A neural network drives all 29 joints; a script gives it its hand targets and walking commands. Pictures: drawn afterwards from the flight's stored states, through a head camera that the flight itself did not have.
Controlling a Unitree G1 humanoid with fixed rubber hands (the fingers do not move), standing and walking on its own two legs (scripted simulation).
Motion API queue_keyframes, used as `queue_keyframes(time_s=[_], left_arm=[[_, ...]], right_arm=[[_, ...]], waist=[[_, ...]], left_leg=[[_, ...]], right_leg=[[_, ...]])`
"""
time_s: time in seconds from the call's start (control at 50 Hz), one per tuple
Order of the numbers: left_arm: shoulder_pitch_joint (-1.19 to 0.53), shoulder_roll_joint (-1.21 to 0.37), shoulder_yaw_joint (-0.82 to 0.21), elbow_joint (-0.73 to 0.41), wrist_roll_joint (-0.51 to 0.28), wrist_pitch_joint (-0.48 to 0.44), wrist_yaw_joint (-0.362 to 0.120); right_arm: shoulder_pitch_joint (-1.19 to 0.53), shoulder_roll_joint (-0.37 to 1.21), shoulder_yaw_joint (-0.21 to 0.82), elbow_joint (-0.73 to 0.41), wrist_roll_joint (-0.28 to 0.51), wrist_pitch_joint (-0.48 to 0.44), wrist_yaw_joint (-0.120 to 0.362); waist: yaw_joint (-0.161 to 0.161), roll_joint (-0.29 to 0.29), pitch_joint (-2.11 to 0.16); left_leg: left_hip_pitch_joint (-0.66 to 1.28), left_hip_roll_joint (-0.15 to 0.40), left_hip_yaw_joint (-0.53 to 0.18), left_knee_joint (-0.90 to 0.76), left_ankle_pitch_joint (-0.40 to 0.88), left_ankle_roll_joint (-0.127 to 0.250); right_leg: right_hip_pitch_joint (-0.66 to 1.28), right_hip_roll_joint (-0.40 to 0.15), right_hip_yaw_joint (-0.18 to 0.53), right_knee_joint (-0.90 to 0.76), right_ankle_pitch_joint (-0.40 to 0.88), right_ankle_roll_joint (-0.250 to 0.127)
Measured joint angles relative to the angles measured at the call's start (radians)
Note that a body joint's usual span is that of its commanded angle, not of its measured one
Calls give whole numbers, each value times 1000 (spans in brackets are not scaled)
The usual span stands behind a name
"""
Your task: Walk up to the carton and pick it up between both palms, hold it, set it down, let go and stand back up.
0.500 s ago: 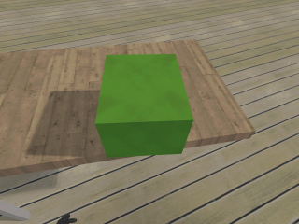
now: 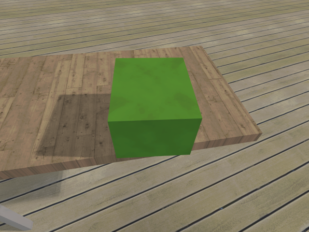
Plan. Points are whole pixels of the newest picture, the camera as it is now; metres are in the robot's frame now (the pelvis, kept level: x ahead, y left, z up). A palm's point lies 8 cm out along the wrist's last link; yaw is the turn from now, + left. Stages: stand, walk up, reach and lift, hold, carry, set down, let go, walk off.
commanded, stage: stand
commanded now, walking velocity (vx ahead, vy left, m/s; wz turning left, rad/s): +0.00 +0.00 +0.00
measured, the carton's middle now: (151, 105) +0.47 +0.01 +0.05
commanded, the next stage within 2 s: none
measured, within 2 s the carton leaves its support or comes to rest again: neither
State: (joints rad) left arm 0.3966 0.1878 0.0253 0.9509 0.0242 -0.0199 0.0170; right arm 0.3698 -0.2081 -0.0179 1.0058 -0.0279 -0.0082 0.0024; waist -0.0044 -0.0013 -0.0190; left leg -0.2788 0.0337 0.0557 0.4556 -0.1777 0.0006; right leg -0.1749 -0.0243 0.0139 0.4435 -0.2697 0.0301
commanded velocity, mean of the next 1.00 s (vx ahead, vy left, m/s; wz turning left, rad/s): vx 0.00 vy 0.00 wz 0.00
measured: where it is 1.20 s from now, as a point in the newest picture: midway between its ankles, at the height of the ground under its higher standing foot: outside the picture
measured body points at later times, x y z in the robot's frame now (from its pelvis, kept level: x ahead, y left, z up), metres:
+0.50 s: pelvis -0.01 -0.01 +0.00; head -0.01 +0.00 +0.45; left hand -0.05 +0.21 -0.16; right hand -0.05 -0.23 -0.16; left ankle +0.04 +0.12 -0.74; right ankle -0.02 -0.14 -0.74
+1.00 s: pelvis -0.01 -0.01 +0.00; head -0.01 -0.01 +0.45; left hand -0.05 +0.19 -0.16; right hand -0.05 -0.22 -0.16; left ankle +0.04 +0.12 -0.74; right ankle -0.02 -0.14 -0.74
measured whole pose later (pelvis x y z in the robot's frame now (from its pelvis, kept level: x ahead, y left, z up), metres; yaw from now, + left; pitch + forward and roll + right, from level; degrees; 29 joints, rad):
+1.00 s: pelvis -0.01 -0.01 +0.00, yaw +1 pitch +0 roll -1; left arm 0.37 0.12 -0.02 1.11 0.02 -0.02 0.03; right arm 0.36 -0.13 0.01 1.15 -0.01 -0.01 -0.02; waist -0.01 0.00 0.00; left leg -0.29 0.04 0.03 0.46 -0.16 -0.02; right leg -0.18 -0.01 -0.01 0.45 -0.26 0.01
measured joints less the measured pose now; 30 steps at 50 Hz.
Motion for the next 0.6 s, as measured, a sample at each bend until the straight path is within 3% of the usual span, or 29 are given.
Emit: queue_keyframes(time_s=[0.6], left_arm=[[-9, -48, -36, 131, -5, -2, 9]], right_arm=[[-5, 55, 19, 120, 12, 1, -16]], waist=[[-7, 1, 9]], left_leg=[[-20, 8, -23, -1, 23, -13]], right_leg=[[-21, 11, -20, 17, 5, -17]])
